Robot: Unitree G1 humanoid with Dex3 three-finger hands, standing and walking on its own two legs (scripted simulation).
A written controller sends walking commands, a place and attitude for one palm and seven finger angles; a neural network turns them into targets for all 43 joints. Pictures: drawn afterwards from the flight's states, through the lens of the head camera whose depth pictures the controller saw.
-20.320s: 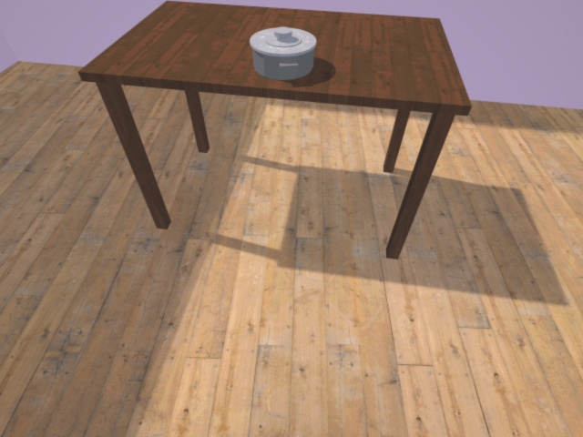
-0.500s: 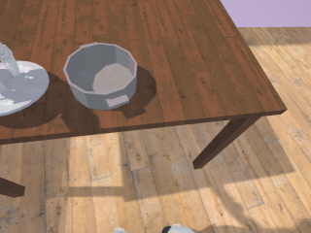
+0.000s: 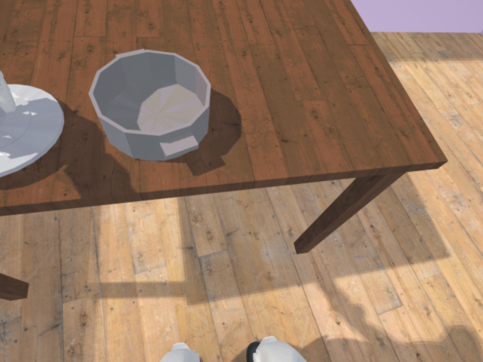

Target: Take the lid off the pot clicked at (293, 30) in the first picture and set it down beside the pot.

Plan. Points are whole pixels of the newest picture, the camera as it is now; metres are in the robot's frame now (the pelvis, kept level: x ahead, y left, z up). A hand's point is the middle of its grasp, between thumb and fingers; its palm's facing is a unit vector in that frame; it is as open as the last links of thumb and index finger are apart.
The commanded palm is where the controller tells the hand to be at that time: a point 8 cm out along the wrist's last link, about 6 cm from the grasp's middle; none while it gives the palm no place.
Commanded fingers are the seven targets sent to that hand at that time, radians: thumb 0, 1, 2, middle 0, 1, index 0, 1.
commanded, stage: lower the lid onto the table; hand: left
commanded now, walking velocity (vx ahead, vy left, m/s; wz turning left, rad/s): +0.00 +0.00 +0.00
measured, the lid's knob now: out of the picture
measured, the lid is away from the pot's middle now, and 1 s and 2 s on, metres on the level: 0.25 0.25 0.25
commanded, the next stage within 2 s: open the fingers wide in 0.10 s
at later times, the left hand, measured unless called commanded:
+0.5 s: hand out of the picture +0.47 +0.35 +0.08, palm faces -0.42 -0.14 -0.90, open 8.2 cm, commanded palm +0.50 +0.33 +0.14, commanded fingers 0.00 0.37 0.83 -0.60 -0.99 -0.61 -0.99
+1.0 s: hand out of the picture +0.46 +0.35 +0.08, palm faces -0.44 -0.14 -0.89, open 9.7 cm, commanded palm +0.49 +0.33 +0.14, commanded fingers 0.00 -0.02 0.65 -0.35 -0.86 -0.35 -0.86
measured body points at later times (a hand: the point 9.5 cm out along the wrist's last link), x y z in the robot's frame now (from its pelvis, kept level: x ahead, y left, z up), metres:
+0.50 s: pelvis -0.01 +0.00 +0.00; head +0.10 +0.04 +0.43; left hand +0.48 +0.35 +0.13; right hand -0.01 -0.27 -0.11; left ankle -0.01 +0.06 -0.70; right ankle +0.01 -0.16 -0.70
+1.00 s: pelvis -0.01 +0.00 +0.00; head +0.10 +0.03 +0.44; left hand +0.48 +0.35 +0.13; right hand -0.01 -0.28 -0.11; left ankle -0.01 +0.06 -0.70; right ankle +0.01 -0.16 -0.70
